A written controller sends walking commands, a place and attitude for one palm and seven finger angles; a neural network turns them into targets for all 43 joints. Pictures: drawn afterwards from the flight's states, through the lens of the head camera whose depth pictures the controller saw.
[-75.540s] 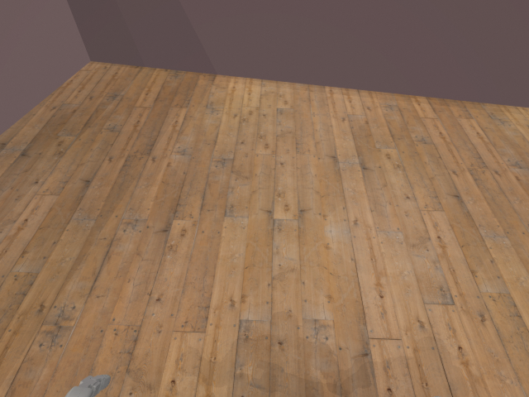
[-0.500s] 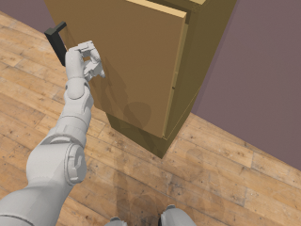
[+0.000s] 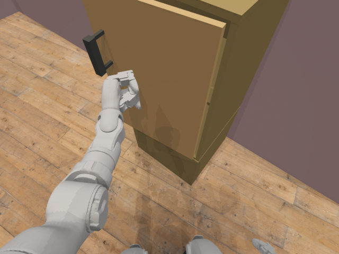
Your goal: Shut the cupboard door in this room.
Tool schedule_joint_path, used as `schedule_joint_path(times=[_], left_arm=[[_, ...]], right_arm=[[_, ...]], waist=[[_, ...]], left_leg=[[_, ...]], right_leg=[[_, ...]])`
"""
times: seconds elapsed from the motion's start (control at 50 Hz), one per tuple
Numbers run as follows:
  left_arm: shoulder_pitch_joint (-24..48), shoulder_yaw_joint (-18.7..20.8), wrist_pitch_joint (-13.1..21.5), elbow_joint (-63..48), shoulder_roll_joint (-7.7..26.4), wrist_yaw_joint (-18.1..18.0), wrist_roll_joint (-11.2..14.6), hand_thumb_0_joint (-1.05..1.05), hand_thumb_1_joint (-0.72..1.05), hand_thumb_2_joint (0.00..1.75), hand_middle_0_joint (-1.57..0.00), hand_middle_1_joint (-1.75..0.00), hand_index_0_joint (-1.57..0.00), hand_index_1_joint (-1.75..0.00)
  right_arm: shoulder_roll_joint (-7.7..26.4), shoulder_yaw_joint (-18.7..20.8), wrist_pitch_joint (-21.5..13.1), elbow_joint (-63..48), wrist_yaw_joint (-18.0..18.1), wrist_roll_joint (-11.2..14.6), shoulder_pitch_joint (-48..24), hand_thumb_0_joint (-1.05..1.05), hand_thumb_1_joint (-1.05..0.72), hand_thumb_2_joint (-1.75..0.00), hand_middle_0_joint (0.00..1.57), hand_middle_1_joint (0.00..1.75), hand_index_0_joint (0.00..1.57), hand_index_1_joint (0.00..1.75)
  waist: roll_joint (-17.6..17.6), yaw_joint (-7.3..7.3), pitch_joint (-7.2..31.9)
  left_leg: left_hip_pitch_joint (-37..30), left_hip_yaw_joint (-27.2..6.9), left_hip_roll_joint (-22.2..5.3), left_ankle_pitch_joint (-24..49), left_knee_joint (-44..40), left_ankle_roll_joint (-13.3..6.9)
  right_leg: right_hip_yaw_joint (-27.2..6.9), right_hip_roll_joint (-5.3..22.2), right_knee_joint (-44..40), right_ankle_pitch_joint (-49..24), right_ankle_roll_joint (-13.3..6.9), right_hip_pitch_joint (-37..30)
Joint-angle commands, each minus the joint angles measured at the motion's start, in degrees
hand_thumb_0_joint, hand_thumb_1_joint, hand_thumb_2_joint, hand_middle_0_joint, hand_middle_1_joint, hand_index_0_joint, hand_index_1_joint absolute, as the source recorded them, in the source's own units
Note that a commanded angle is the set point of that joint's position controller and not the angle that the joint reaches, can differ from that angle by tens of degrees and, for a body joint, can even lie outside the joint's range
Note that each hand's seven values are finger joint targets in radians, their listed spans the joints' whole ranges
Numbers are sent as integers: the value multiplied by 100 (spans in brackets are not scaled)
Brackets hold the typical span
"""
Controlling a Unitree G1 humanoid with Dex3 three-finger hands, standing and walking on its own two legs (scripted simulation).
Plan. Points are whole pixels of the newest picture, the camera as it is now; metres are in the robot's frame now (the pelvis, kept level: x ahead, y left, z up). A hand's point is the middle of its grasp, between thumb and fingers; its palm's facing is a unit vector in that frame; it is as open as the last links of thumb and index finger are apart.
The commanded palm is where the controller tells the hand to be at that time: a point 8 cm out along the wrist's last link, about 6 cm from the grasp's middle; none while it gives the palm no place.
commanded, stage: draw the hand back to the body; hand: left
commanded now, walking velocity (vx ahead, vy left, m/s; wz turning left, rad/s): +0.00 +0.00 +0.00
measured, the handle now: (100, 53) +0.65 +0.16 +0.08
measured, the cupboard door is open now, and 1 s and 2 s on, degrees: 6 6 6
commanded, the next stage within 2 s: step back with the hand held close in 1.58 s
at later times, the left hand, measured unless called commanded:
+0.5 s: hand (86, 123) +0.36 +0.14 +0.14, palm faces -0.01 -1.00 -0.03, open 3.1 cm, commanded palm +0.32 +0.20 +0.14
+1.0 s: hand out of the picture +0.25 +0.25 +0.18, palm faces +0.34 -0.89 -0.32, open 4.5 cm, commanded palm +0.20 +0.29 +0.20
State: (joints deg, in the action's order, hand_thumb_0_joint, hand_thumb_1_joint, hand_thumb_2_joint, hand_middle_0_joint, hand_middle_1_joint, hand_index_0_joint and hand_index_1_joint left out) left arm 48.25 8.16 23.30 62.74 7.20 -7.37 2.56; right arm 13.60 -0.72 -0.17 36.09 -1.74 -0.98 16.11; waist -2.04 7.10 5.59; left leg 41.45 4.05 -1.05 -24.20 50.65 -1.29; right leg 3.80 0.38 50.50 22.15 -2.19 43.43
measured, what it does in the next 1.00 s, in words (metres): rises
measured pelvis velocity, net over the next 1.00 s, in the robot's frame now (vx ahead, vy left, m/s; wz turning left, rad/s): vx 0.02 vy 0.02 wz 0.01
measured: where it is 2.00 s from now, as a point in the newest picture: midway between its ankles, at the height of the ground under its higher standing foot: outside the picture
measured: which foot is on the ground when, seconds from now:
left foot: down 0.00-1.00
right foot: down 0.00-1.00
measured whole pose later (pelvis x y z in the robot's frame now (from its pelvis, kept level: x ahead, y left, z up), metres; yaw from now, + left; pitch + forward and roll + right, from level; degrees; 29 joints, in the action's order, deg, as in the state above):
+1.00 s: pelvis +0.02 +0.02 +0.05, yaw +1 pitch -4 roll -1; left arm -17.3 10.5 2.4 -13.3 16.8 -5.0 3.7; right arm 12.1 -3.5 -0.1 33.8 3.9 0.6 11.2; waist -4.7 -2.9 -0.1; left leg 4.3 3.7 0.9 -14.8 22.8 -2.4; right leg 3.8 0.5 21.7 12.4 -0.3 5.5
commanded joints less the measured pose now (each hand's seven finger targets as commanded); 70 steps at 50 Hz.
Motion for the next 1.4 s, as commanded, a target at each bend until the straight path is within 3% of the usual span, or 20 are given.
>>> schedule_joint_path(times=[0.0,0.02,0.08,0.14,0.2,0.24,0.32,0.36,0.48,0.5,0.54,0.58,0.68,0.76,0.94,1.0,1.18,1.24,1.28,1.38], left_arm=[[2253,510,477,-1234,1083,83,226,0,90,90,-130,-150,-130,-150],[1997,689,600,-1508,1303,144,238,0,90,90,-130,-150,-130,-150],[971,686,779,-2341,1397,384,227,0,90,90,-130,-150,-130,-150],[216,225,500,-2968,1000,660,303,0,90,90,-130,-150,-130,-150],[-183,198,11,-3625,1022,870,608,0,90,90,-130,-150,-130,-150],[-154,-87,-183,-4332,784,966,774,0,90,90,-130,-150,-130,-150],[-673,-118,-326,-5072,901,1025,823,0,90,90,-130,-150,-130,-150],[-1060,-71,-404,-5221,998,1041,794,0,90,90,-130,-150,-130,-150],[-2498,288,-1045,-5780,1293,1315,973,0,90,90,-116,-135,-116,-135],[-2705,-62,-1011,-6471,1531,954,446,0,90,90,-113,-132,-113,-132],[-3344,-70,-1210,-6681,1378,715,423,0,90,90,-108,-126,-108,-126],[-3493,-106,-1351,-7147,1409,576,317,0,90,90,-102,-120,-102,-120],[-3727,-28,-1587,-7808,1510,347,158,0,90,90,-89,-105,-89,-105],[-4201,122,-1662,-8294,1600,232,117,0,90,90,-78,-93,-78,-93],[-5982,992,-1735,-8800,2004,147,130,0,90,90,-53,-66,-53,-66],[-6175,1198,-1682,-9220,2074,126,130,0,90,90,-45,-57,-45,-57],[-7190,2075,-1524,-9633,2509,24,177,0,90,90,-20,-30,-20,-30],[-7041,1623,-1521,-9419,2088,57,138,0,90,90,-20,-30,-20,-30],[-6783,1572,-1521,-9367,2108,14,105,0,90,90,-20,-30,-20,-30],[-6622,1700,-1450,-9620,2315,-47,58,0,90,90,-20,-30,-20,-30]], right_arm=[[877,341,-148,-424,58,-14,773,0,-90,-90,20,30,20,30],[875,349,-161,-492,54,-14,752,0,-90,-90,20,30,20,30],[840,377,-163,-704,32,25,727,0,-90,-90,20,30,20,30],[817,403,-138,-853,28,151,675,0,-90,-90,20,30,20,30],[853,433,-117,-910,127,298,476,0,-90,-90,20,30,20,30],[804,399,-187,-991,224,360,286,0,-90,-90,20,30,20,30],[759,330,-363,-926,338,385,8,0,-90,-90,20,30,20,30],[734,282,-447,-925,367,405,-148,0,-90,-90,20,30,20,30],[727,198,-481,-1178,393,468,-634,0,-90,-90,20,30,20,30],[558,216,-346,-1208,486,428,-797,0,-90,-90,20,30,20,30],[555,182,-268,-1277,563,411,-916,0,-90,-90,20,30,20,30],[546,122,-220,-1248,593,383,-1008,0,-90,-90,20,30,20,30],[510,31,-229,-1204,649,296,-1126,0,-90,-90,20,30,20,30],[494,-6,-291,-1188,667,226,-1201,0,-90,-90,20,30,20,30],[519,54,-320,-1138,602,145,-1308,0,-90,-90,20,30,20,30],[487,85,-360,-1132,574,153,-1295,0,-90,-90,20,30,20,30],[511,201,-589,-1049,561,174,-1246,0,-90,-90,20,30,20,30],[580,228,-676,-949,557,178,-1204,0,-90,-90,20,30,20,30],[620,245,-709,-913,578,176,-1158,0,-90,-90,20,30,20,30],[596,250,-804,-920,641,159,-1190,0,-90,-90,20,30,20,30]], waist=[[521,-39,2404],[387,-218,2685],[277,-475,3200],[504,-419,2804],[647,-412,2111],[438,-372,1939],[316,-453,1492],[6,-533,1272],[380,-821,1114],[460,-781,920],[683,-778,613],[258,-766,424],[-66,-742,166],[-219,-806,193],[80,-1022,40],[-190,-1024,3],[-159,-1117,-229],[-70,-989,-581],[-113,-952,-649],[-99,-1030,-200]], left_leg=[[-761,-269,248,1190,-549,-17],[-865,-237,251,1393,-550,-9],[-1171,-167,216,2031,-595,-15],[-1298,-118,168,2124,-806,-45],[-1421,-85,147,1696,-1112,-69],[-1751,-108,144,1705,-1264,-91],[-2090,-209,104,1536,-1517,-96],[-2215,-240,106,1476,-1629,-83],[-2336,-215,138,1536,-1931,-68],[-2539,-194,101,1570,-2189,-64],[-2621,-218,74,1546,-2312,-99],[-2928,-243,39,1722,-2499,-77],[-3415,-314,10,1894,-2856,-39],[-3631,-383,4,2043,-3056,-3],[-3580,-377,-26,2580,-3126,53],[-3569,-400,-43,2697,-3119,110],[-3377,-410,-72,2422,-3136,115],[-3352,-375,-74,2157,-3178,71],[-3360,-418,-79,1943,-3221,66],[-3499,-411,-23,1853,-3209,9]], right_leg=[[-392,-125,-683,-1872,153,-1690],[-413,-125,-625,-2107,123,-1949],[-403,-157,-533,-2851,104,-2452],[-337,-181,-761,-2980,128,-2603],[-340,-179,-1221,-2525,177,-2609],[-314,-163,-1394,-2401,174,-2628],[-255,-169,-1593,-2006,144,-2526],[-244,-150,-1646,-1832,122,-2469],[-247,-57,-1872,-1936,114,-3062],[-464,82,-2200,-1795,143,-3277],[-447,96,-2438,-1730,188,-3345],[-368,73,-2532,-1857,135,-3419],[-261,9,-2838,-1848,98,-3549],[-205,5,-2968,-1828,69,-3844],[-156,-18,-3074,-2193,91,-4195],[-136,-9,-3032,-2176,95,-4184],[-135,-5,-3062,-1875,108,-4081],[-146,-1,-3181,-1659,125,-3786],[-147,10,-3161,-1467,129,-3679],[-166,14,-3126,-1405,120,-3891]])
